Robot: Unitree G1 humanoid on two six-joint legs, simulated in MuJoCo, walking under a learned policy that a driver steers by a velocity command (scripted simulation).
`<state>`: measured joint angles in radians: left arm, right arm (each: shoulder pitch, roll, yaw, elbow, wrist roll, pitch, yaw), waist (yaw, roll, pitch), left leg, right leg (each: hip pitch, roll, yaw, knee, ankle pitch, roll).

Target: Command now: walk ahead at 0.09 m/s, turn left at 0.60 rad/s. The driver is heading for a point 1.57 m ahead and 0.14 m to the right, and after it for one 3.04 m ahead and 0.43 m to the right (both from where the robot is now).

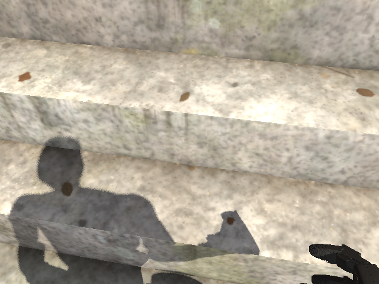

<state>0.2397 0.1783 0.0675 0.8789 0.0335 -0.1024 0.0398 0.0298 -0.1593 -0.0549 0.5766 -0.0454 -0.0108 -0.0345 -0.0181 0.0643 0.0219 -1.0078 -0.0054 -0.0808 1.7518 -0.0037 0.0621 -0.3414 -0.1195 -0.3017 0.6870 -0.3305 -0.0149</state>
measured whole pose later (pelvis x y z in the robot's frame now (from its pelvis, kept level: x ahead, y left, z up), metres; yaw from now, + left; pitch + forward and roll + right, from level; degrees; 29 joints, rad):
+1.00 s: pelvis +0.05 +0.02 +0.03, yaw +8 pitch +1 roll +0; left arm 0.32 0.10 0.01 0.82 0.02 -0.02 0.08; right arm 0.38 -0.15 -0.06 0.94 -0.01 -0.02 -0.03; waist -0.01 0.04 -0.02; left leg -0.30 0.08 0.04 0.42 -0.13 -0.02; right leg -0.17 0.06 -0.08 0.41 -0.27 -0.08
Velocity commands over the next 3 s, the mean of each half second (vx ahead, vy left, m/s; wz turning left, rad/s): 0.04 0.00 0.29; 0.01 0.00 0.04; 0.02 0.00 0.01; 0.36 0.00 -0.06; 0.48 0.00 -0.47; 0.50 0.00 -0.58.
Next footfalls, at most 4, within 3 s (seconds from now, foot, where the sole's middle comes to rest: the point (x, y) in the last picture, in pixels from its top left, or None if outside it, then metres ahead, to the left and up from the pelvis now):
0.22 left None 0.13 0.19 -0.75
0.54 right None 0.08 -0.05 -0.75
1.90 left None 0.36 0.34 -0.55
2.50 right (107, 202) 0.57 0.25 -0.34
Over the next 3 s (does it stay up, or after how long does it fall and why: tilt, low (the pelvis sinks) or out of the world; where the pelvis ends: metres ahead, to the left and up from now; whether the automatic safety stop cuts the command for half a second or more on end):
stays up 0.71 0.29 0.50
